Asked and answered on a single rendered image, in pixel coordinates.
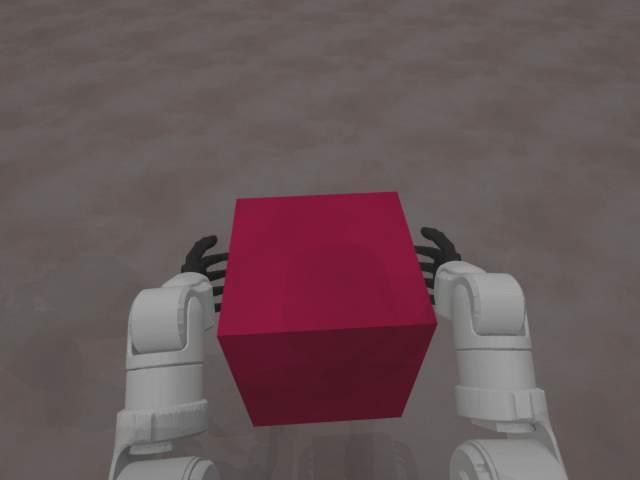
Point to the left robot hand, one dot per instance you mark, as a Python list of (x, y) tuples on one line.
[(194, 263)]

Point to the carton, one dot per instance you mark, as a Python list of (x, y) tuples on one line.
[(325, 314)]

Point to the left robot forearm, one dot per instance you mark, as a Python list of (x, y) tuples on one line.
[(164, 405)]

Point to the right robot upper arm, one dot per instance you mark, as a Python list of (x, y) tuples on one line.
[(504, 459)]

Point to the right robot hand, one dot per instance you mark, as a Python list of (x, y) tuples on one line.
[(447, 254)]

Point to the right robot forearm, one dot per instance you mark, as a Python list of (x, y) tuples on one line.
[(497, 387)]

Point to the left robot upper arm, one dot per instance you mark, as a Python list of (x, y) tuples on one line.
[(184, 468)]

